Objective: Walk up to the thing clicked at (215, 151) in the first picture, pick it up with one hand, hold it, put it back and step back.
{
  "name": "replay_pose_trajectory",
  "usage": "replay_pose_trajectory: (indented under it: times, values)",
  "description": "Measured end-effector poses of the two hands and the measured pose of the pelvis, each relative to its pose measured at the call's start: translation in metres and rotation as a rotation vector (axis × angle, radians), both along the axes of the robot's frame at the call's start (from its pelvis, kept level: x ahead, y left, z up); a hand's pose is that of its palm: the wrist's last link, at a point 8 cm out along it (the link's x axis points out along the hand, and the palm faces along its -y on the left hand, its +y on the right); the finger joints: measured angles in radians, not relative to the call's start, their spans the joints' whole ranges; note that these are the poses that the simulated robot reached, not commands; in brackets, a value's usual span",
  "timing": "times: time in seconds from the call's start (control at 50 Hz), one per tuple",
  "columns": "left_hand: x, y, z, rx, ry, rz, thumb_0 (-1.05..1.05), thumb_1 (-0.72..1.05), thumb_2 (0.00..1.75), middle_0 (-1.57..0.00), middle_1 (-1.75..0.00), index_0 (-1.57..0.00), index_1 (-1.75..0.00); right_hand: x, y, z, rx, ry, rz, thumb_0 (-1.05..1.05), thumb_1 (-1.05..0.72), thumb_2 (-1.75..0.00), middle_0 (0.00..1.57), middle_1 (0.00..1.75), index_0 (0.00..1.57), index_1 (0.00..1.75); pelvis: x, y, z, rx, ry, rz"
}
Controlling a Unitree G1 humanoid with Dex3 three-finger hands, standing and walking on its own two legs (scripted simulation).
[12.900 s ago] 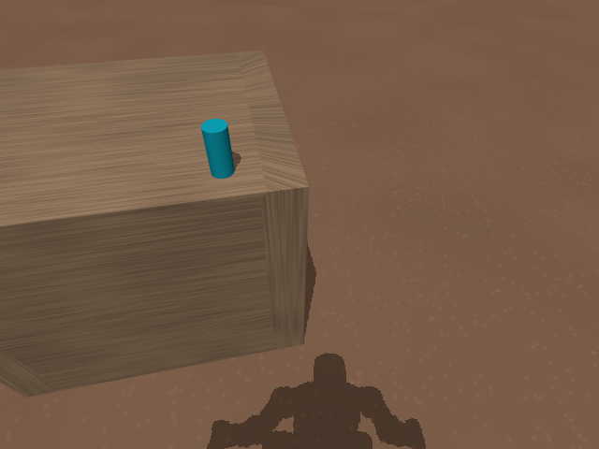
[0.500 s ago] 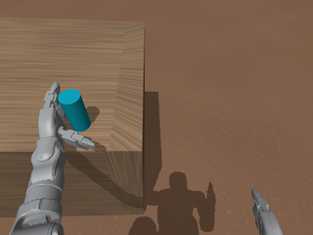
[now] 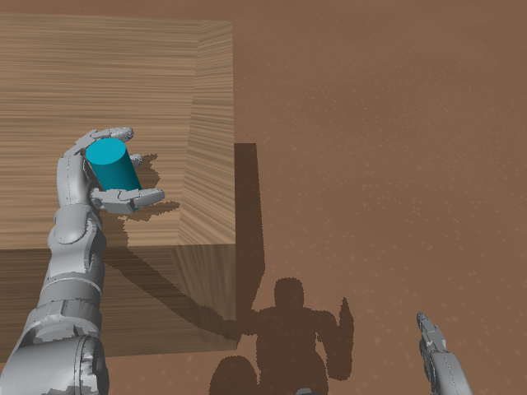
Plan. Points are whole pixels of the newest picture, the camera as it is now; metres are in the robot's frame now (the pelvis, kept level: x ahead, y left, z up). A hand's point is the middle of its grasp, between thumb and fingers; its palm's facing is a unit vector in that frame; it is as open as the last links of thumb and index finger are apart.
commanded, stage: close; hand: left
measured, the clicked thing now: (118, 177) +0.46 +0.19 +0.08
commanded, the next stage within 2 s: settle in 0.22 s
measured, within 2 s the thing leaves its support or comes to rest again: leaves its support in 0.70 s
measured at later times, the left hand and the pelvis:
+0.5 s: hand (122, 178) +0.45 +0.18 +0.08, palm faces +0.15 -0.99 +0.01, open 7.0 cm; pelvis +0.01 +0.00 +0.00, yaw +0 degrees
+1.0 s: hand (107, 158) +0.45 +0.19 +0.12, palm faces +0.16 -0.99 -0.01, open 7.0 cm; pelvis +0.02 +0.00 +0.01, yaw +0 degrees
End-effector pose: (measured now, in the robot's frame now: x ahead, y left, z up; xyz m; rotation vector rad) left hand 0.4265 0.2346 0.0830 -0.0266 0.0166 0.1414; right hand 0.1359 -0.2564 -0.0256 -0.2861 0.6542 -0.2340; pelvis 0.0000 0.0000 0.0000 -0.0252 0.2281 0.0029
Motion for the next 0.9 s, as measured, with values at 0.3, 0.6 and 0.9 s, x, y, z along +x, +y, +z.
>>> replay_pose_trajectory:
  times: [0.3,0.6,0.9]
  values:
    - [0.0,-0.001,-0.003,0.005,-0.008,0.003,-0.01,-0.1,0.87,-0.98,-0.98,-0.99,-0.97,0.008,0.005,-0.001,0.026,0.006,0.001,-0.01,0.5,-0.05,0.05,0.05,0.05,0.06,0.008,0.001,0.0,0.002,0.006,-0.003]
    - [-0.004,0.0,0.0,0.03,0.022,0.01,-0.02,-0.07,1.17,-0.92,-1.09,-0.92,-1.09,0.012,0.002,-0.003,0.041,0.016,-0.007,-0.01,0.51,-0.06,0.05,0.05,0.05,0.06,0.011,-0.004,0.001,0.007,-0.004,-0.001]
    - [-0.004,0.006,0.031,0.034,0.021,0.016,-0.02,-0.07,1.17,-0.92,-1.09,-0.92,-1.09,0.025,0.0,0.006,0.035,-0.022,-0.021,-0.01,0.52,-0.06,0.05,0.05,0.05,0.06,0.017,-0.003,0.009,0.007,-0.044,0.005]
